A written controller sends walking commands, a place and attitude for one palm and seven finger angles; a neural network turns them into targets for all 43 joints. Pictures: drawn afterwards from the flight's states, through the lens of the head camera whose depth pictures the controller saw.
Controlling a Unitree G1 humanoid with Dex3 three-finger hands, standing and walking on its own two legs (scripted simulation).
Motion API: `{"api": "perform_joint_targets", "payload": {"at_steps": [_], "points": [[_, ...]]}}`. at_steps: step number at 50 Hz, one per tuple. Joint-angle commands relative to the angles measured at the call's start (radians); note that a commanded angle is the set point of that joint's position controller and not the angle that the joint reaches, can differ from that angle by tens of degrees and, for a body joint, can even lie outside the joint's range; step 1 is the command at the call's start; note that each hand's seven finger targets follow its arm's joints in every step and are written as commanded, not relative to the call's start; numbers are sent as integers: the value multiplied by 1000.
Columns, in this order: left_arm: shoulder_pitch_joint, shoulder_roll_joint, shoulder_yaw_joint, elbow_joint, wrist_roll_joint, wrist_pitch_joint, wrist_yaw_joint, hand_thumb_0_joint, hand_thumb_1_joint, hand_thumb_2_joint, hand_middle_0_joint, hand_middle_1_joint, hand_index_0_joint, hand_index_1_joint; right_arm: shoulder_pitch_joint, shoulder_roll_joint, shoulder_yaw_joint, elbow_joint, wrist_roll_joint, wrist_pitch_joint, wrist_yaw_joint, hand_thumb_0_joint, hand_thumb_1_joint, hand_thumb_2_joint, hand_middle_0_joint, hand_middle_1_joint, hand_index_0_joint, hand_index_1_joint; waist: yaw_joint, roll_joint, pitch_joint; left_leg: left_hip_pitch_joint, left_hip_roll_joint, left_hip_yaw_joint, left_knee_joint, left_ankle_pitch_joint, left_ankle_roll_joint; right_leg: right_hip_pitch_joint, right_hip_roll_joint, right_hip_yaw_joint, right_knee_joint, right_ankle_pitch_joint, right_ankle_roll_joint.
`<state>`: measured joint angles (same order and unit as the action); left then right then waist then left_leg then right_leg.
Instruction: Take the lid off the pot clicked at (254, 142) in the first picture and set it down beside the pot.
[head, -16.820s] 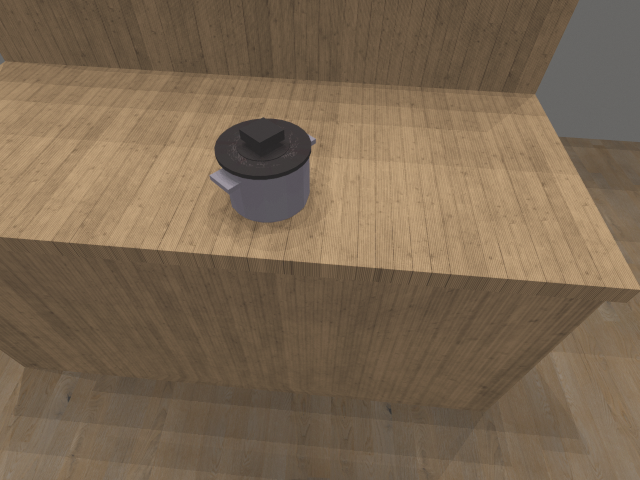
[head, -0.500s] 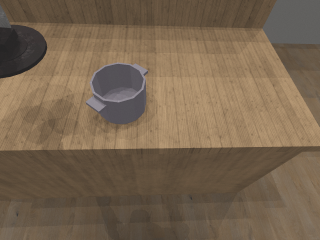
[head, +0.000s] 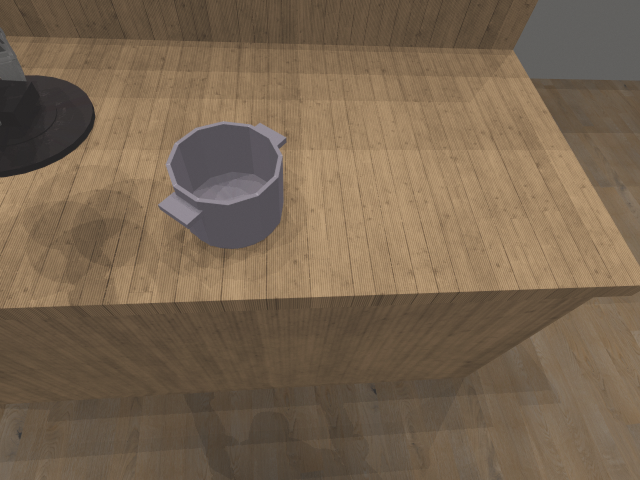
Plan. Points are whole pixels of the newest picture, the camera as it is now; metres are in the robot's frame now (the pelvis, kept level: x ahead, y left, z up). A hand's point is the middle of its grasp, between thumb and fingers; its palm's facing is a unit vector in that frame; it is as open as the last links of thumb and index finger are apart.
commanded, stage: lower the lid onto the table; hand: left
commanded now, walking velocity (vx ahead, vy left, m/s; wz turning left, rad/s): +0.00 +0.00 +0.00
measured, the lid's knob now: (0, 102) +0.52 +0.31 +0.17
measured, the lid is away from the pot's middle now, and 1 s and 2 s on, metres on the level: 0.23 0.22 0.22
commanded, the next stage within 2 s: none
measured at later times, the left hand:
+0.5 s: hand out of the picture +0.48 +0.32 +0.16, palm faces -0.43 -0.17 -0.89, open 8.8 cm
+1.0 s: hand (10, 147) +0.49 +0.31 +0.13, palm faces -0.49 -0.12 -0.87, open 8.8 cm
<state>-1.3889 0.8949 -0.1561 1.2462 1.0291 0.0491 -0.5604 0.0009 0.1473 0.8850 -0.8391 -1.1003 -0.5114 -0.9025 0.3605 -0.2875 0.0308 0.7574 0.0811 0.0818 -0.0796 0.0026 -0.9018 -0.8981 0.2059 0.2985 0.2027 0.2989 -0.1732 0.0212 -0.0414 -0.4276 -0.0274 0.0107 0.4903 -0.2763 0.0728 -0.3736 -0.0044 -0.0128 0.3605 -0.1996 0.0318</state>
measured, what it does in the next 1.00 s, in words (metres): stands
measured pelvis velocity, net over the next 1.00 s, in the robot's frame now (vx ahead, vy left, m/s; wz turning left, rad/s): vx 0.00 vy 0.02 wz -0.02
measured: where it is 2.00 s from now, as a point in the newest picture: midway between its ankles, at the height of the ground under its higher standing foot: outside the picture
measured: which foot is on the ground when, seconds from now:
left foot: down 0.00-1.00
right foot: down 0.00-1.00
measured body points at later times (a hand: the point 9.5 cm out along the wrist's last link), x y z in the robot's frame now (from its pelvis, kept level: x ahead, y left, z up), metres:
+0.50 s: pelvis +0.00 +0.00 +0.00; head +0.08 +0.02 +0.44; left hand +0.50 +0.33 +0.22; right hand -0.02 -0.28 -0.12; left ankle -0.03 +0.07 -0.74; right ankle -0.03 -0.15 -0.74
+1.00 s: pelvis +0.00 +0.02 -0.01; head +0.09 +0.04 +0.43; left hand +0.51 +0.31 +0.18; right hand -0.04 -0.26 -0.12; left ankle -0.03 +0.07 -0.74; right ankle -0.03 -0.15 -0.74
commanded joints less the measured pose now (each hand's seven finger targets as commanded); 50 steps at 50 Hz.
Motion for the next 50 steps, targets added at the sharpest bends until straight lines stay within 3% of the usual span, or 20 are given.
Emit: {"api": "perform_joint_targets", "payload": {"at_steps": [1,3,4,5,6,7,11,14,15,16,19,23,25,26,30,33,37,42,44,50], "points": [[-597,307,96,-273,14,-17,74,0,476,1053,-885,-1132,-741,-1051,133,-191,-66,-46,-12,-14,-17,0,-900,-900,200,300,200,300,12,210,-506,453,31,-63,52,761,-3,47,68,-46,33,343,-46],[-572,319,106,-256,10,-19,74,0,476,1053,-885,-1132,-741,-1051,131,-193,-66,-49,-8,-7,-18,0,-900,-900,200,300,200,300,11,169,-500,414,28,-54,46,709,4,70,64,-43,32,351,-42],[-550,301,93,-256,1,-26,72,0,476,1053,-885,-1132,-741,-1051,133,-195,-67,-53,-6,-6,-17,0,-900,-900,200,300,200,300,15,201,-494,418,28,-51,50,749,-1,59,59,-44,33,367,-48],[-538,303,99,-222,6,-23,74,0,476,1053,-885,-1132,-741,-1051,133,-195,-66,-48,-10,-3,-14,0,-900,-900,200,300,200,300,13,166,-473,396,27,-53,55,706,6,54,63,-45,37,354,-43],[-513,252,56,-174,1,-17,71,0,476,1053,-885,-1132,-741,-1051,136,-194,-65,-45,-5,0,-14,0,-900,-900,200,300,200,300,0,150,-440,373,27,-43,49,660,7,34,65,-47,35,337,-42],[-518,268,63,-175,-2,-16,70,0,476,1053,-885,-1132,-741,-1051,136,-197,-63,-41,-3,5,-14,0,-900,-900,200,300,200,300,2,127,-424,342,26,-37,44,603,11,47,63,-47,31,330,-41],[-593,292,69,-273,4,-27,80,0,476,1053,-885,-1132,-741,-1051,136,-197,-67,-47,-3,7,-19,0,-900,-900,200,300,200,300,0,194,-506,400,30,-43,54,662,11,50,64,-41,42,350,-44],[-558,290,72,-270,-11,-42,78,0,476,1053,-885,-1132,-741,-1051,143,-197,-67,-46,0,1,-27,0,-900,-900,200,300,200,300,1,211,-501,414,34,-44,64,699,9,32,63,-42,41,349,-45],[-572,323,99,-277,-7,-42,81,0,476,1053,-885,-1132,-741,-1051,141,-198,-66,-42,-3,5,-26,0,-900,-900,200,300,200,300,1,197,-506,409,33,-50,67,664,11,37,66,-42,45,332,-42],[-578,284,69,-277,-10,-42,81,0,476,1053,-885,-1132,-741,-1051,141,-194,-68,-43,-2,1,-28,0,-900,-900,200,300,200,300,-6,214,-510,420,33,-46,64,662,12,23,66,-42,43,324,-41],[-524,271,66,-264,-24,-56,79,0,476,1053,-885,-1132,-741,-1051,145,-195,-67,-40,2,-2,-32,0,-900,-900,200,300,200,300,-3,223,-491,413,34,-41,70,675,8,7,64,-45,44,328,-45],[-501,287,75,-221,-26,-60,80,0,476,1053,-885,-1132,-741,-1051,149,-200,-62,-33,5,4,-33,0,-900,-900,200,300,200,300,-8,156,-449,336,28,-31,65,553,18,23,66,-45,52,309,-42],[-496,312,92,-238,-24,-69,83,0,476,1053,-885,-1132,-741,-1051,146,-200,-59,-37,2,10,-33,0,-900,-900,200,300,200,300,-1,180,-458,337,26,-33,78,589,16,27,65,-42,62,330,-44],[-495,273,62,-224,-24,-67,83,0,476,1053,-885,-1132,-741,-1051,146,-197,-59,-38,5,8,-34,0,-900,-900,200,300,200,300,-8,210,-447,345,28,-33,75,579,12,-2,67,-45,61,304,-45],[-504,303,89,-260,-26,-84,88,0,476,1053,-885,-1132,-741,-1051,154,-199,-61,-39,3,7,-39,0,-900,-900,200,300,200,300,-5,212,-478,367,34,-44,88,603,9,-9,69,-47,69,296,-44],[-489,292,85,-242,-32,-92,90,0,476,1053,-885,-1132,-741,-1051,158,-200,-61,-41,7,4,-44,0,-900,-900,200,300,200,300,-9,192,-463,348,33,-44,81,538,9,-23,70,-52,70,258,-45],[-514,255,67,-268,-36,-102,92,0,476,1053,-885,-1132,-741,-1051,169,-199,-66,-32,6,4,-44,0,-900,-900,200,300,200,300,-13,237,-481,401,41,-65,95,620,-8,-77,75,-59,75,247,-47],[-488,248,69,-234,-40,-112,93,0,476,1053,-885,-1132,-741,-1051,181,-201,-66,-27,6,6,-45,0,-900,-900,200,300,200,300,-16,180,-474,364,39,-62,100,583,-4,-83,75,-56,87,242,-45],[-494,210,44,-254,-47,-120,93,0,476,1053,-885,-1132,-741,-1051,178,-203,-69,-25,6,5,-45,0,-900,-900,200,300,200,300,-15,227,-466,379,43,-58,101,609,-13,-116,72,-60,90,236,-52],[-495,301,114,-253,-23,-140,110,0,476,1053,-885,-1132,-741,-1051,198,-200,-67,-32,-3,13,-45,0,-900,-900,200,300,200,300,-8,199,-510,367,40,-74,127,656,-21,-97,81,-55,113,257,-48]]}}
